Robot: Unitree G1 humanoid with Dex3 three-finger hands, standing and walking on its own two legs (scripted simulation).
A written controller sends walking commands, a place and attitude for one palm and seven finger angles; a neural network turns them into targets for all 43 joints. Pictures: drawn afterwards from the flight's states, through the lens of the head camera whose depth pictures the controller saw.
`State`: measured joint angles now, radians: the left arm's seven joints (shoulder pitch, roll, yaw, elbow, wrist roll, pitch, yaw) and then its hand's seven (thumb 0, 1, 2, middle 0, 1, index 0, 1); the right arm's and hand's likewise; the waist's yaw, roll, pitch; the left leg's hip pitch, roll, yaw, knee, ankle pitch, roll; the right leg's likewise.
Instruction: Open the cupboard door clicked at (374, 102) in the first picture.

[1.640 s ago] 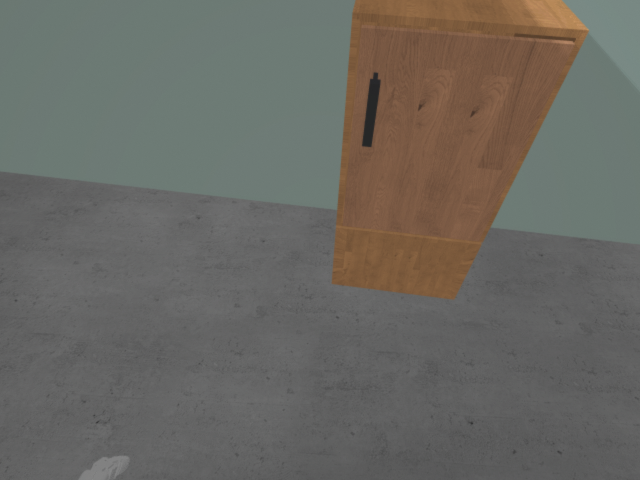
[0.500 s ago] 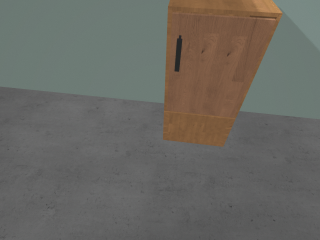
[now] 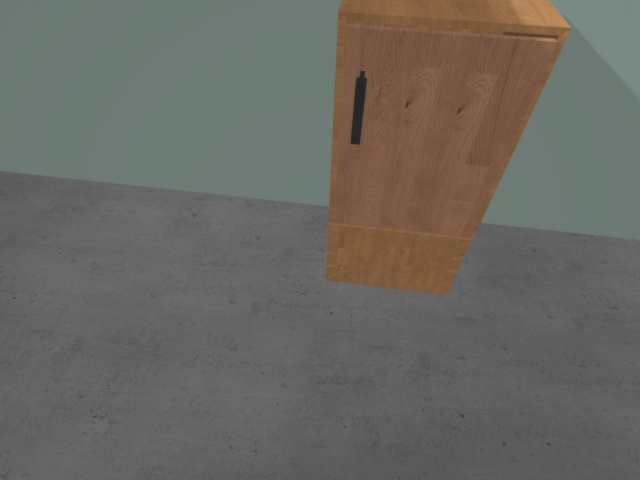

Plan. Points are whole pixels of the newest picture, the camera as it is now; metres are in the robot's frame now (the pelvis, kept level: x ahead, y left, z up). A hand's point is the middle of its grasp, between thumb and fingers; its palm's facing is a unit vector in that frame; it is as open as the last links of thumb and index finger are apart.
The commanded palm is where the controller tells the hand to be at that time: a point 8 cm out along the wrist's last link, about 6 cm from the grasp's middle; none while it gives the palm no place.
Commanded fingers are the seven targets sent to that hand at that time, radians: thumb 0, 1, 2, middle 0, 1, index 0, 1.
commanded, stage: take the last steps up to it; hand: left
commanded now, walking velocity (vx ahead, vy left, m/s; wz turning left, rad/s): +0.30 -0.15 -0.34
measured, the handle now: (358, 108) +0.91 -0.03 +0.00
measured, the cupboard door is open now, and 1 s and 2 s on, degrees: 0 0 0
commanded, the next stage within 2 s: come to a stop and stand still in 0.90 s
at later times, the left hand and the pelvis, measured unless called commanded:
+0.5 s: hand out of the picture +0.08 +0.09 -0.18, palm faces -0.04 -0.98 -0.18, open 7.4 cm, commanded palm none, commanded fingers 0.00 0.90 0.90 -0.20 -0.30 -0.20 -0.30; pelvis +0.10 -0.08 -0.01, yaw -6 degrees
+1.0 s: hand (280, 384) +0.31 +0.09 -0.19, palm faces -0.10 -0.98 -0.14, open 7.4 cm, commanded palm none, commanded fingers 0.00 0.90 0.90 -0.20 -0.30 -0.20 -0.30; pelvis +0.29 -0.08 -0.01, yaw -10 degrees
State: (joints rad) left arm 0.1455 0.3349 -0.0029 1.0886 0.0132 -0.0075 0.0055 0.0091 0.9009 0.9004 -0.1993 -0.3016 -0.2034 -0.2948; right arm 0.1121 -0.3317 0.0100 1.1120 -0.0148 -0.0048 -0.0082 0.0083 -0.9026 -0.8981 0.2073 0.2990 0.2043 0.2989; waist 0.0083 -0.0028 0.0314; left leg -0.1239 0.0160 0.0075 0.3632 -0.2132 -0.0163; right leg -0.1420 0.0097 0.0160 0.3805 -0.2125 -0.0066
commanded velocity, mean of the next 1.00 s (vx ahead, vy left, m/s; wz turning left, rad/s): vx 0.25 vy -0.11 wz -0.11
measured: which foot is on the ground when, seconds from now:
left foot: down 0.00-0.30, up 0.32-0.80, down 0.82-1.00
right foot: down 0.00-0.10, up 0.12-0.28, down 0.30-0.82, up 0.84-1.00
